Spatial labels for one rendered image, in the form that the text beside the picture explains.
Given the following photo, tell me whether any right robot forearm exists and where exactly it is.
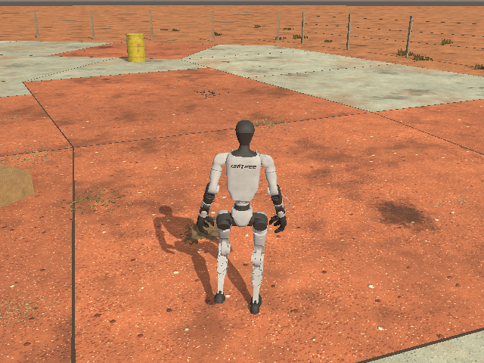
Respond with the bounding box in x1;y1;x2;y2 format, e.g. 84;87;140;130
271;185;286;218

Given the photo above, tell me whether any right robot upper arm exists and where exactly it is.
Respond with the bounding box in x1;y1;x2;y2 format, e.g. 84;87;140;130
259;154;279;196

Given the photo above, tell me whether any left robot hand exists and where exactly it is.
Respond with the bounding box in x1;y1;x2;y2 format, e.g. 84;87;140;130
197;216;214;234

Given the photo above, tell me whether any right robot hand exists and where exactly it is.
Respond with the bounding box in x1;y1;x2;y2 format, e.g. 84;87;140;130
269;215;287;233

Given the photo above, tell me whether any humanoid robot head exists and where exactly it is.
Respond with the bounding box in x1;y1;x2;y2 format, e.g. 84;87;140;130
231;120;257;157

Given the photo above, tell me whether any left robot forearm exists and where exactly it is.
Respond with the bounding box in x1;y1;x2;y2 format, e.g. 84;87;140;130
199;183;215;218

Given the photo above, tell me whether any robot left foot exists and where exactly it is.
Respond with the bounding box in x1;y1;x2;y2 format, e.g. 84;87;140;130
214;291;225;303

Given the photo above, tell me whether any left robot upper arm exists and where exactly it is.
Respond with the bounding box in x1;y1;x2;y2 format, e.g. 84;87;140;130
207;152;228;194

